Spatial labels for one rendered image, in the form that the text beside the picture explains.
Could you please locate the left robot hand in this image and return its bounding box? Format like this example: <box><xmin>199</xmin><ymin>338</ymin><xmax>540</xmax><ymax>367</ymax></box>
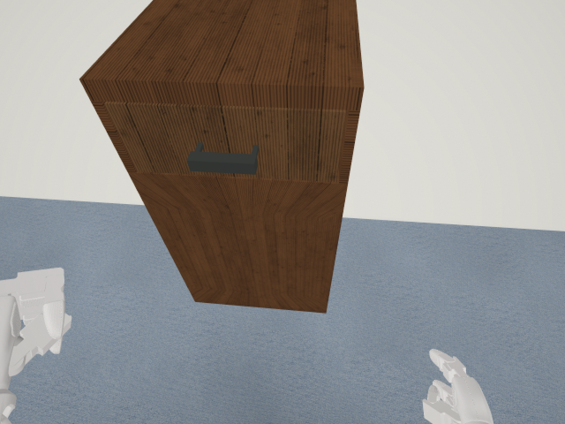
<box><xmin>0</xmin><ymin>268</ymin><xmax>72</xmax><ymax>390</ymax></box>

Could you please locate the cabinet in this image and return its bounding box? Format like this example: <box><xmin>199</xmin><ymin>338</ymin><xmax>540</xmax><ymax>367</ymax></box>
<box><xmin>79</xmin><ymin>0</ymin><xmax>364</xmax><ymax>314</ymax></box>

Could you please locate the drawer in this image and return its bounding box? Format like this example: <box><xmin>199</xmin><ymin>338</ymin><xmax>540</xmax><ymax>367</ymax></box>
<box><xmin>104</xmin><ymin>102</ymin><xmax>346</xmax><ymax>182</ymax></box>

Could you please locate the right robot hand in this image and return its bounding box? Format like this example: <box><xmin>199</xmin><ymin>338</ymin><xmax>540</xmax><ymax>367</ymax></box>
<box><xmin>423</xmin><ymin>349</ymin><xmax>493</xmax><ymax>424</ymax></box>

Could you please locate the handle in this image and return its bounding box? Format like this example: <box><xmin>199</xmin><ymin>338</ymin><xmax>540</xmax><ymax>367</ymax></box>
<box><xmin>187</xmin><ymin>142</ymin><xmax>259</xmax><ymax>175</ymax></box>

